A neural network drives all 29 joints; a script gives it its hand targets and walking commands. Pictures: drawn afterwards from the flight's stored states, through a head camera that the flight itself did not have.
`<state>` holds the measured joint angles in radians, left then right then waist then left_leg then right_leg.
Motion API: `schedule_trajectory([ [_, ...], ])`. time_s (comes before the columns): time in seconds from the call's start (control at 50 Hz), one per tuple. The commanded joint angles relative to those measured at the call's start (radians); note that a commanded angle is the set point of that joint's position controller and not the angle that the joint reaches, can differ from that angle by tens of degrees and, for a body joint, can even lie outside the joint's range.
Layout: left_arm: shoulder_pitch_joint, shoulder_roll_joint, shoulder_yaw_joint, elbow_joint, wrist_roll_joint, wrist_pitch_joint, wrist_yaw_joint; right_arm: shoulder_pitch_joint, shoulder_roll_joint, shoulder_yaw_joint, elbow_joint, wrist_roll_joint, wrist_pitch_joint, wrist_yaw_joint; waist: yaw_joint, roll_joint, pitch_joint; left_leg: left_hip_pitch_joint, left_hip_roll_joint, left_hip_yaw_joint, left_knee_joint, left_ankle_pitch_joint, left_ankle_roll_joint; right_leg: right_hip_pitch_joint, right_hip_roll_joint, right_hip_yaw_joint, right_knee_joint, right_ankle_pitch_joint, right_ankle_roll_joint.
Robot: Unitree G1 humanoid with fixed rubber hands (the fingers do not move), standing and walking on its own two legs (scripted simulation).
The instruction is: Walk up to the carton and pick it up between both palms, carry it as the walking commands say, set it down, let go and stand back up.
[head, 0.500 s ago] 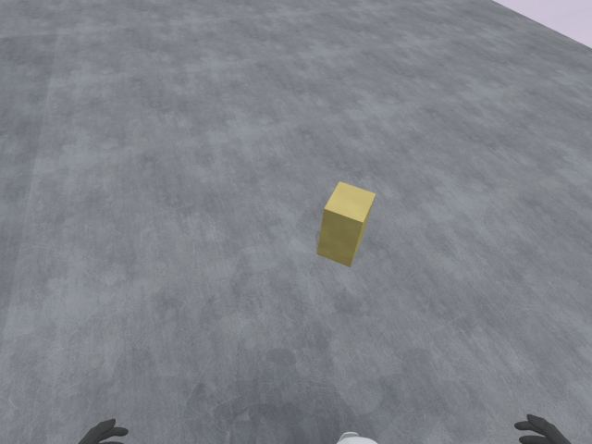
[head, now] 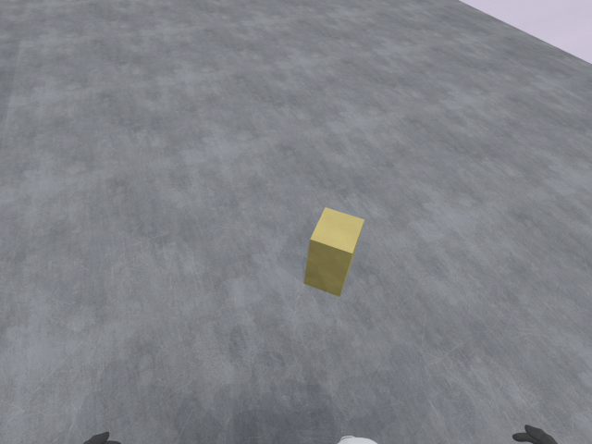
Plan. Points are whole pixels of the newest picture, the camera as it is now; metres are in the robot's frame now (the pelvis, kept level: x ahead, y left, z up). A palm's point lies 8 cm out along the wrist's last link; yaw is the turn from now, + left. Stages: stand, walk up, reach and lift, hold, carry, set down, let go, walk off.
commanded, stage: walk up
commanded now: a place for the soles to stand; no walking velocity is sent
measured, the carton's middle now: (332, 253) +0.88 -0.16 -0.61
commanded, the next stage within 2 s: none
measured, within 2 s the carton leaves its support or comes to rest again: neither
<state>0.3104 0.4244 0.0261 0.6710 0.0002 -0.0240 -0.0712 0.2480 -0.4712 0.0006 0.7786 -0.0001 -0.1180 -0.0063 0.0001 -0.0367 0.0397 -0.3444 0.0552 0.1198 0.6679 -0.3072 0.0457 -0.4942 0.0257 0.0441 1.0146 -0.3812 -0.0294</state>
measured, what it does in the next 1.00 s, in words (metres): walks ahead: right foot, then left foot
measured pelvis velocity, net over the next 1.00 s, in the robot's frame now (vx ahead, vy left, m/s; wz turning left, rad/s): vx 0.29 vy -0.11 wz -0.11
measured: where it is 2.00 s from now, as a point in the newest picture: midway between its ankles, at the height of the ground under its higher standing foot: (327, 413)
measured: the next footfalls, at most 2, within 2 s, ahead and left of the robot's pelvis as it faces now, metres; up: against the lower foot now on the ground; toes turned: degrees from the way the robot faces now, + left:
right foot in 0.24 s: +0.22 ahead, -0.17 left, +0.00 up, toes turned +0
left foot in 0.52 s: +0.27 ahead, +0.05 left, +0.00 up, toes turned +3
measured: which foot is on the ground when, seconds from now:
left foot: down 0.00-0.26, up 0.28-0.50, down 0.52-0.92, up 0.94-1.00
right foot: up 0.00-0.22, down 0.24-0.54, up 0.56-0.88, down 0.90-1.00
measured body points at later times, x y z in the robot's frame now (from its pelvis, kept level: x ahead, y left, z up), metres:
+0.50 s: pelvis +0.15 -0.04 +0.00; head +0.18 -0.05 +0.45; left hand +0.24 +0.27 -0.10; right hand +0.25 -0.37 -0.09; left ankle +0.21 +0.05 -0.71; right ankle +0.18 -0.17 -0.72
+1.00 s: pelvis +0.29 -0.11 -0.01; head +0.31 -0.10 +0.43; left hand +0.42 +0.19 -0.11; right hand +0.36 -0.45 -0.09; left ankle +0.25 +0.02 -0.68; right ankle +0.36 -0.22 -0.72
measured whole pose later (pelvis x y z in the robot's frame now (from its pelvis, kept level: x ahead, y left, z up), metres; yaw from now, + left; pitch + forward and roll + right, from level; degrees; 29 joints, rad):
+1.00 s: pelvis +0.29 -0.11 -0.01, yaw -6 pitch -1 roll +0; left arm 0.33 0.43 0.03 0.67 0.00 -0.04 -0.05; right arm 0.26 -0.49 0.00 0.78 0.00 -0.08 -0.01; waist 0.00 -0.02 0.05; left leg -0.37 0.09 0.10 1.08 -0.51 0.02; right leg -0.45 0.04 0.04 0.74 -0.26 -0.02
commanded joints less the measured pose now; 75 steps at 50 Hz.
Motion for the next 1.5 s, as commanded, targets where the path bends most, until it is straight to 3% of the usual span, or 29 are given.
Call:
schedule_trajectory([
  [0.0,0.009,0.195,0.091,-0.018,0.020,-0.014,-0.015,0.089,-0.260,-0.128,-0.034,-0.017,-0.017,0.007,-0.057,0.192,0.010,0.274,0.277,-0.239,-0.397,-0.175,0.151,-0.276,-0.092,0.032,-0.062,0.112,0.045],
  [0.12,-0.037,0.170,0.082,-0.033,0.016,-0.028,-0.025,0.038,-0.276,-0.130,-0.061,-0.013,-0.005,0.010,-0.043,0.259,-0.027,0.254,0.285,-0.099,-0.271,0.015,0.157,-0.111,-0.106,-0.084,-0.310,0.109,0.021],
  [0.16,0.071,0.172,0.091,0.004,0.019,-0.041,-0.014,-0.021,-0.261,-0.120,-0.079,-0.010,0.004,0.012,0.035,0.192,-0.109,0.167,0.247,-0.021,-0.085,0.094,0.126,0.130,-0.055,-0.138,-0.454,0.195,-0.001],
  [0.18,0.159,0.194,0.106,0.040,0.026,-0.050,0.001,0.004,-0.217,-0.104,-0.078,-0.011,0.010,0.012,0.075,0.036,-0.188,0.099,0.166,0.047,0.135,0.181,0.095,0.309,0.019,-0.123,-0.496,0.180,-0.019],
  [0.2,0.256,0.278,0.136,0.056,0.032,-0.054,0.019,0.006,-0.156,-0.081,-0.100,-0.005,0.012,0.013,0.140,-0.160,-0.202,-0.124,0.088,0.042,0.384,0.173,0.044,0.475,-0.068,0.152,-0.560,0.066,-0.081],
  [0.22,0.226,0.366,0.152,0.025,0.025,-0.052,0.030,0.005,-0.126,-0.065,-0.123,0.007,0.013,0.016,0.107,-0.353,-0.148,-0.409,-0.054,-0.011,0.522,-0.195,-0.011,0.536,-0.253,0.641,-0.714,-0.034,-0.186],
  [0.24,0.173,0.367,0.143,0.000,-0.001,-0.047,0.028,-0.067,-0.224,-0.084,-0.113,-0.001,0.017,0.004,0.096,-0.169,-0.104,-0.447,-0.019,-0.140,0.524,-0.229,-0.004,0.506,-0.283,0.738,-0.707,-0.104,-0.262],
  [0.28,0.111,0.305,0.128,-0.019,0.002,-0.041,0.032,-0.038,-0.225,-0.088,-0.081,0.001,0.017,0.002,0.064,-0.062,0.010,-0.408,0.008,-0.172,0.477,-0.242,0.007,0.336,-0.261,0.624,-0.702,-0.137,-0.240],
  [0.4,0.107,0.252,0.105,-0.030,0.019,-0.032,0.027,0.033,-0.182,-0.094,-0.049,-0.006,0.001,0.012,0.039,-0.179,-0.041,-0.169,-0.014,-0.106,0.111,-0.216,-0.005,0.230,-0.197,0.430,-0.635,0.055,-0.238],
  [0.46,0.000,0.196,0.084,-0.073,0.008,-0.015,0.017,0.186,-0.174,-0.108,0.008,-0.014,-0.020,-0.002,-0.057,-0.112,-0.103,0.259,-0.042,-0.087,-0.185,0.060,0.011,-0.029,-0.105,0.241,-0.439,0.033,-0.157],
  [0.5,0.001,0.090,0.054,-0.100,0.007,-0.020,0.018,0.282,-0.359,-0.161,0.014,-0.039,-0.024,-0.024,-0.109,0.207,-0.145,0.516,0.408,-0.677,-0.439,-0.407,0.105,-0.392,0.101,0.086,0.016,-0.127,-0.008],
  [0.52,0.007,0.207,0.081,-0.067,0.034,-0.015,0.028,0.195,-0.365,-0.167,-0.012,-0.013,-0.022,-0.028,-0.082,0.052,-0.094,0.434,0.475,-0.728,-0.449,-0.510,0.153,-0.405,0.003,0.120,0.096,-0.098,0.018],
  [0.54,0.042,0.241,0.088,-0.040,0.034,-0.009,0.020,0.111,-0.334,-0.155,-0.024,-0.005,-0.023,-0.026,-0.035,0.001,-0.029,0.344,0.444,-0.636,-0.436,-0.525,0.173,-0.386,-0.056,0.112,0.098,-0.047,0.023],
  [0.62,0.027,0.204,0.096,-0.025,0.025,-0.015,0.000,0.112,-0.258,-0.129,-0.023,-0.016,-0.020,-0.012,-0.044,0.135,0.036,0.251,0.285,-0.336,-0.398,-0.215,0.152,-0.275,-0.075,0.062,0.004,0.038,0.028],
  [0.76,-0.051,0.168,0.083,-0.052,0.020,-0.021,-0.013,0.102,-0.269,-0.130,-0.047,-0.011,-0.004,0.000,-0.058,0.264,0.003,0.266,0.277,-0.134,-0.256,0.162,0.163,-0.162,-0.096,-0.054,-0.239,0.072,0.025],
  [0.82,0.049,0.172,0.092,-0.015,0.023,-0.032,-0.010,0.027,-0.272,-0.124,-0.072,-0.008,0.005,-0.002,0.022,0.223,-0.079,0.166,0.263,-0.048,-0.082,0.232,0.134,0.093,-0.050,-0.128,-0.407,0.163,-0.007],
  [0.84,0.136,0.186,0.104,0.025,0.029,-0.038,0.004,0.015,-0.234,-0.110,-0.077,-0.008,0.011,-0.002,0.074,0.095,-0.145,0.100,0.191,0.019,0.121,0.311,0.104,0.262,0.022,-0.139,-0.467,0.177,-0.022],
  [0.86,0.241,0.255,0.130,0.055,0.036,-0.044,0.023,0.020,-0.169,-0.088,-0.092,-0.005,0.016,-0.003,0.136,-0.094,-0.176,-0.080,0.117,0.039,0.390,0.266,0.050,0.427,-0.031,0.076,-0.537,0.136,-0.070],
  [0.88,0.220,0.360,0.147,0.035,0.032,-0.043,0.041,0.020,-0.106,-0.064,-0.120,0.010,0.021,-0.002,0.106,-0.351,-0.127,-0.363,-0.054,0.003,0.548,-0.206,-0.019,0.486,-0.243,0.618,-0.691,0.142,-0.181],
  [0.9,0.161,0.357,0.134,0.013,0.003,-0.036,0.041,-0.051,-0.208,-0.082,-0.109,0.005,0.030,-0.015,0.088,-0.163,-0.110,-0.393,-0.022,-0.139,0.550,-0.257,-0.009,0.468,-0.276,0.721,-0.678,0.132,-0.274],
  [0.94,0.088,0.296,0.121,-0.015,0.009,-0.029,0.047,-0.005,-0.208,-0.084,-0.072,0.009,0.031,-0.020,0.053,-0.070,-0.001,-0.351,0.007,-0.174,0.503,-0.273,0.006,0.314,-0.245,0.582,-0.652,0.134,-0.246],
  [1.04,0.090,0.236,0.092,-0.007,0.016,-0.019,0.065,0.035,-0.165,-0.091,-0.058,-0.011,0.034,-0.011,0.027,-0.134,-0.012,-0.169,-0.008,-0.128,0.195,-0.273,-0.006,0.197,-0.201,0.434,-0.576,0.344,-0.233],
  [1.12,-0.019,0.176,0.058,-0.029,-0.014,-0.010,0.077,0.102,-0.134,-0.084,-0.013,-0.021,0.027,-0.023,-0.037,-0.099,-0.120,0.172,-0.013,-0.137,-0.134,0.117,0.019,0.073,-0.130,0.246,-0.367,0.539,-0.136],
  [1.16,-0.026,0.114,0.046,-0.021,-0.027,-0.007,0.076,0.029,-0.258,-0.103,-0.031,-0.031,0.027,-0.031,-0.012,0.160,-0.096,0.202,0.327,-0.467,-0.305,0.096,0.142,-0.085,0.024,0.059,-0.180,0.072,0.003],
  [1.18,-0.006,0.178,0.062,0.014,-0.012,0.003,0.082,-0.036,-0.251,-0.101,-0.045,-0.016,0.029,-0.028,-0.003,0.139,-0.074,0.138,0.397,-0.478,-0.282,0.136,0.226,-0.042,-0.002,0.020,-0.073,-0.173,0.019],
  [1.24,0.021,0.186,0.073,0.017,0.002,0.006,0.073,-0.064,-0.235,-0.104,-0.055,-0.020,0.038,-0.021,0.007,0.173,-0.007,0.027,0.340,-0.339,-0.229,0.163,0.216,-0.002,-0.030,0.003,-0.074,-0.173,-0.007],
  [1.3,0.051,0.173,0.073,0.046,0.005,-0.011,0.072,-0.084,-0.207,-0.095,-0.055,-0.025,0.055,-0.014,0.037,0.178,-0.026,-0.027,0.222,-0.211,-0.126,0.116,0.114,0.136,-0.018,-0.035,-0.358,0.009,-0.019],
  [1.38,-0.082,0.249,0.080,0.013,0.023,-0.027,0.083,-0.061,-0.143,-0.079,-0.053,-0.017,0.065,-0.009,-0.031,0.008,-0.015,-0.049,0.031,-0.108,0.068,-0.114,0.003,0.071,-0.167,0.370,-0.474,0.150,-0.131],
  [1.48,-0.052,0.187,0.060,0.047,0.005,-0.022,0.077,-0.069,-0.218,-0.093,-0.051,-0.020,0.051,-0.006,-0.002,0.126,-0.034,0.059,0.224,-0.305,-0.162,-0.147,0.113,-0.007,-0.010,0.062,-0.279,0.123,-0.041],
])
